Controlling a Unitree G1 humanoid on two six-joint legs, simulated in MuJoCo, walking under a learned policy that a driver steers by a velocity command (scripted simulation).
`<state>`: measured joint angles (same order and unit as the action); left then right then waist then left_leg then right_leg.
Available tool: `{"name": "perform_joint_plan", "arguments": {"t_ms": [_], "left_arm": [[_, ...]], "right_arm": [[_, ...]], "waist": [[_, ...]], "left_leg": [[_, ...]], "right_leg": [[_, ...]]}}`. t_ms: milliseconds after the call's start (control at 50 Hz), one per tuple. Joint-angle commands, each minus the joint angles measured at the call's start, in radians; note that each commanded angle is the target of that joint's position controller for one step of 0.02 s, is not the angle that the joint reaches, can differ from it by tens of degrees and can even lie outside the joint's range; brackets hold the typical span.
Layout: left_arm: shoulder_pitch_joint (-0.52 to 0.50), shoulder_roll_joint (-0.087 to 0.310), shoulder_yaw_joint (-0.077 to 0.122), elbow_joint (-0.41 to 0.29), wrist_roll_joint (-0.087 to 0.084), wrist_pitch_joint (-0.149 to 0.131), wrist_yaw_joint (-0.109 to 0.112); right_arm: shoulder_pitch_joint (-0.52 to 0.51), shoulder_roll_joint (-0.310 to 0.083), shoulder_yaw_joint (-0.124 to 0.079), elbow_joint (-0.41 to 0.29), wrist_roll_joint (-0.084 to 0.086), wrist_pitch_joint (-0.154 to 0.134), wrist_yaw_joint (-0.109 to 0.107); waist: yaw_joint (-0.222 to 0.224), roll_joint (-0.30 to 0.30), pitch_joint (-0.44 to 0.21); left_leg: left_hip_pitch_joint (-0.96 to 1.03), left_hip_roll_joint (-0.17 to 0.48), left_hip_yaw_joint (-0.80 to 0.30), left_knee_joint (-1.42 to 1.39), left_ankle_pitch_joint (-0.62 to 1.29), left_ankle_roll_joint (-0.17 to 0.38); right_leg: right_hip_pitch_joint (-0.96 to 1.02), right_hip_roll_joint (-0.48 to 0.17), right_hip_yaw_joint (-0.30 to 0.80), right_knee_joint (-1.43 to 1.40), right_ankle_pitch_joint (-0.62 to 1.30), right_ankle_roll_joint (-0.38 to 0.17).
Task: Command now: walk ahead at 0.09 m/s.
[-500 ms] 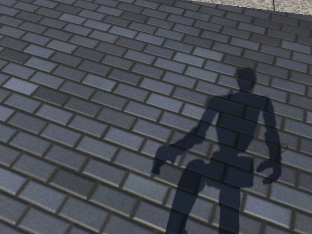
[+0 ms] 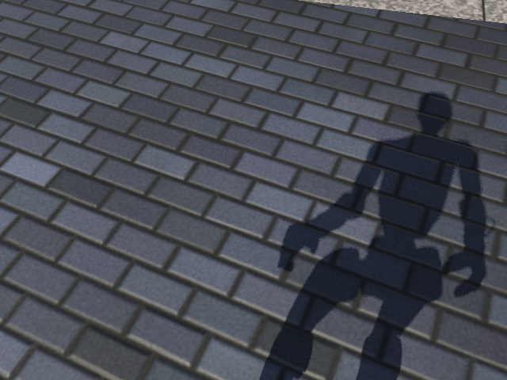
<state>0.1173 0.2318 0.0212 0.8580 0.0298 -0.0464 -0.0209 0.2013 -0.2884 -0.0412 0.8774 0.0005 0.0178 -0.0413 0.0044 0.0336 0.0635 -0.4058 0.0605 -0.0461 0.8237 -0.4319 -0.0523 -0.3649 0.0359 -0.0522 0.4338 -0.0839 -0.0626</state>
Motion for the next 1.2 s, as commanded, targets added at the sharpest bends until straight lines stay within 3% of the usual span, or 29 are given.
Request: {"name": "perform_joint_plan", "arguments": {"t_ms": [20,60,100,120,140,160,220,320,400,460,480,520,540,560,580,620,640,680,760,900,960,980,1000,1020,1040,1060,1080,1100,1200], "left_arm": [[-0.066,0.149,0.033,-0.047,-0.009,-0.004,0.014],[-0.076,0.136,0.026,-0.036,-0.019,0.007,0.018],[-0.031,0.099,0.011,-0.008,-0.014,0.012,0.017],[0.01,0.11,0.019,-0.006,-0.012,0.016,0.018],[-0.009,0.117,0.019,-0.002,-0.008,0.019,0.024],[-0.009,0.115,0.02,0.001,-0.012,0.022,0.029],[0.02,0.108,0.021,0.029,-0.013,0.028,0.038],[-0.047,0.149,0.043,-0.003,-0.043,0.037,0.034],[-0.037,0.125,0.054,-0.029,-0.039,0.057,0.035],[0.002,0.107,0.06,-0.043,-0.035,0.071,0.023],[0.009,0.11,0.063,-0.047,-0.039,0.074,0.017],[0.041,0.14,0.08,-0.044,-0.041,0.077,0.012],[0.04,0.262,0.114,-0.059,-0.035,0.077,0.022],[0.146,0.287,0.114,-0.051,-0.014,0.064,0.015],[0.152,0.254,0.095,-0.055,-0.006,0.039,0.012],[0.044,0.237,0.095,-0.091,-0.036,0.017,0.022],[0.015,0.221,0.09,-0.1,-0.046,0.02,0.031],[0.015,0.208,0.086,-0.105,-0.041,0.036,0.043],[0.039,0.225,0.096,-0.109,-0.044,0.05,0.058],[-0.006,0.231,0.104,-0.137,-0.044,0.073,0.059],[-0.028,0.215,0.098,-0.155,-0.06,0.088,0.068],[0.008,0.173,0.086,-0.159,-0.057,0.09,0.07],[0.044,0.138,0.081,-0.18,-0.06,0.082,0.068],[0.044,0.228,0.106,-0.176,-0.043,0.071,0.063],[0.068,0.274,0.123,-0.159,-0.047,0.072,0.057],[0.082,0.257,0.124,-0.14,-0.046,0.08,0.055],[0.088,0.232,0.119,-0.134,-0.039,0.086,0.054],[0.076,0.211,0.113,-0.142,-0.04,0.086,0.047],[-0.048,0.161,0.09,-0.213,-0.051,0.055,0.025]], "right_arm": [[0.134,-0.06,-0.015,0.007,-0.006,0.011,-0.005],[0.12,-0.056,-0.016,0.016,-0.018,0.012,0.0],[0.08,-0.087,-0.017,-0.005,-0.032,0.008,-0.003],[0.047,-0.157,-0.034,0.0,-0.017,0.006,-0.007],[0.034,-0.121,-0.03,0.009,-0.012,-0.003,-0.003],[0.022,-0.083,-0.019,0.016,-0.018,-0.015,-0.001],[0.01,-0.063,-0.013,0.033,-0.013,-0.044,0.006],[0.06,-0.128,-0.041,0.045,0.0,-0.036,-0.024],[0.088,-0.15,-0.061,0.034,-0.003,-0.018,-0.048],[-0.009,-0.151,-0.066,-0.006,0.005,-0.017,-0.057],[-0.048,-0.154,-0.068,-0.021,0.01,-0.016,-0.057],[-0.054,-0.157,-0.075,-0.02,0.015,-0.015,-0.052],[-0.021,-0.118,-0.07,-0.04,-0.003,-0.016,-0.046],[-0.133,-0.085,-0.054,-0.086,-0.016,-0.017,-0.044],[-0.106,-0.084,-0.057,-0.081,-0.007,-0.02,-0.036],[-0.067,-0.1,-0.064,-0.051,0.004,-0.021,-0.033],[-0.074,-0.119,-0.07,-0.049,-0.003,-0.022,-0.039],[-0.072,-0.101,-0.07,-0.052,-0.004,-0.027,-0.038],[-0.1,-0.068,-0.057,-0.065,0.005,-0.035,-0.032],[-0.093,-0.098,-0.06,-0.072,0.015,-0.053,-0.001],[-0.005,-0.115,-0.07,-0.047,0.015,-0.066,0.017],[0.019,-0.173,-0.083,-0.046,-0.002,-0.062,0.014],[-0.029,-0.252,-0.094,-0.065,-0.027,-0.049,0.006],[-0.065,-0.204,-0.082,-0.093,-0.059,-0.051,0.008],[-0.116,-0.152,-0.068,-0.117,-0.046,-0.054,0.003],[-0.144,-0.123,-0.061,-0.122,-0.023,-0.053,-0.002],[-0.139,-0.115,-0.057,-0.124,-0.001,-0.054,-0.008],[-0.113,-0.115,-0.053,-0.12,0.006,-0.055,-0.014],[0.034,-0.158,-0.062,-0.1,-0.003,-0.072,-0.02]], "waist": [[-0.043,-0.147,-0.194],[-0.055,-0.133,-0.153],[-0.037,-0.083,-0.076],[0.02,0.024,-0.029],[0.006,0.054,-0.014],[0.011,0.068,-0.017],[0.015,0.063,-0.049],[-0.028,0.007,-0.089],[-0.038,0.06,-0.104],[-0.008,0.149,-0.105],[0.002,0.139,-0.094],[0.024,0.049,-0.097],[-0.011,-0.222,-0.096],[0.074,-0.34,-0.136],[0.056,-0.217,-0.193],[0.006,-0.074,-0.163],[0.0,-0.063,-0.156],[-0.007,-0.1,-0.163],[0.009,-0.137,-0.16],[0.006,-0.196,-0.136],[-0.048,-0.173,-0.145],[-0.031,-0.055,-0.169],[0.03,0.213,-0.136],[0.015,0.205,-0.128],[0.036,0.131,-0.122],[0.041,0.108,-0.1],[0.029,0.127,-0.084],[0.01,0.133,-0.066],[-0.085,0.114,-0.037]], "left_leg": [[0.222,0.003,0.022,-0.151,0.159,0.007],[0.298,-0.014,0.044,-0.272,0.255,0.03],[0.29,0.053,-0.034,-0.401,0.268,0.071],[0.176,0.058,-0.047,-0.408,0.115,0.099],[0.074,0.037,-0.04,-0.443,-0.004,0.097],[0.043,0.033,-0.038,-0.465,-0.004,0.08],[0.095,0.024,-0.025,-0.444,0.173,0.049],[0.214,0.027,0.017,-0.346,0.336,0.076],[0.275,0.154,-0.068,-0.357,0.494,0.157],[0.258,0.291,-0.138,-0.369,0.598,0.226],[0.227,0.296,-0.122,-0.36,0.588,0.218],[0.119,0.208,-0.001,-0.246,0.437,0.128],[-0.034,0.051,0.157,-0.003,0.227,0.022],[-0.221,-0.104,0.084,0.235,-0.249,-0.017],[-0.244,-0.07,-0.041,0.389,-0.269,-0.007],[-0.257,-0.036,-0.057,0.399,-0.125,0.003],[-0.242,-0.018,-0.064,0.351,-0.061,0.001],[-0.172,-0.04,-0.048,0.288,0.003,-0.012],[-0.131,-0.072,-0.051,0.056,0.048,-0.034],[0.045,-0.105,-0.056,-0.193,0.083,-0.022],[0.228,-0.08,-0.037,-0.468,0.263,0.02],[0.347,0.079,-0.167,-0.521,0.291,0.076],[0.376,0.271,-0.408,-0.555,0.44,0.219],[0.276,0.365,-0.484,-0.572,0.468,0.323],[0.262,0.314,-0.39,-0.578,0.332,0.298],[0.266,0.235,-0.3,-0.589,0.146,0.239],[0.297,0.199,-0.263,-0.604,0.042,0.207],[0.309,0.195,-0.238,-0.621,0.012,0.205],[0.422,0.215,-0.164,-0.681,-0.023,0.221]], "right_leg": [[0.02,-0.24,0.197,-0.185,-0.038,-0.151],[-0.042,-0.206,0.186,-0.193,-0.308,-0.102],[-0.075,-0.148,0.168,-0.165,-0.461,-0.012],[-0.036,-0.085,0.109,-0.143,-0.419,0.023],[0.061,-0.066,0.08,-0.095,-0.333,0.04],[0.114,-0.066,0.076,-0.064,-0.269,0.037],[0.152,-0.067,0.066,-0.026,-0.128,0.02],[0.05,-0.054,0.087,0.07,0.081,-0.013],[-0.067,-0.021,0.065,0.22,0.055,0.008],[-0.093,-0.028,0.03,0.325,-0.298,0.015],[-0.066,-0.038,0.022,0.3,-0.327,0.006],[0.1,-0.035,0.053,0.127,-0.124,-0.029],[0.185,-0.193,0.366,-0.03,0.105,-0.122],[0.306,-0.343,0.665,-0.132,0.269,-0.279],[0.353,-0.366,0.646,-0.107,0.305,-0.299],[0.302,-0.293,0.488,-0.081,0.274,-0.22],[0.277,-0.271,0.454,-0.086,0.236,-0.19],[0.229,-0.221,0.414,-0.1,0.206,-0.178],[0.246,-0.196,0.431,-0.113,0.103,-0.174],[0.166,-0.175,0.542,-0.124,0.006,-0.15],[0.112,-0.11,0.529,-0.044,-0.008,-0.08],[0.002,-0.039,0.449,0.098,-0.191,-0.026],[-0.2,0.137,0.247,0.303,-0.486,0.029],[-0.221,0.077,0.236,0.537,-0.547,0.07],[-0.218,0.035,0.231,0.629,-0.451,0.079],[-0.243,0.015,0.204,0.658,-0.358,0.09],[-0.293,0.007,0.184,0.7,-0.295,0.104],[-0.329,-0.009,0.168,0.734,-0.262,0.115],[-0.401,-0.071,0.099,0.57,-0.194,0.146]]}}
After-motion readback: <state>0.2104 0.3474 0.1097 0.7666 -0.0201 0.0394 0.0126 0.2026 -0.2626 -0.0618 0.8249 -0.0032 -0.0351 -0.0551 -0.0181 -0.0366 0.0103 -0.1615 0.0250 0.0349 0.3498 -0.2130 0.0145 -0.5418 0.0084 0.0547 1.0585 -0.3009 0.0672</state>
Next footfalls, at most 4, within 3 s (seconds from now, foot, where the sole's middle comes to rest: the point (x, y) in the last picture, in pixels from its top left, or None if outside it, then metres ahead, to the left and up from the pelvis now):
0.10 left None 0.09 0.16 -0.77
0.98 left None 0.18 0.12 -0.77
1.44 right None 0.11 -0.18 -0.77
1.94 left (367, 347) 0.53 -0.24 -0.77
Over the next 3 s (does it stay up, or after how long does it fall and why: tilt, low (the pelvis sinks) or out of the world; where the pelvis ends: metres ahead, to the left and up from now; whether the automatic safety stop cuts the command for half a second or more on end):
stays up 0.60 -0.37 0.01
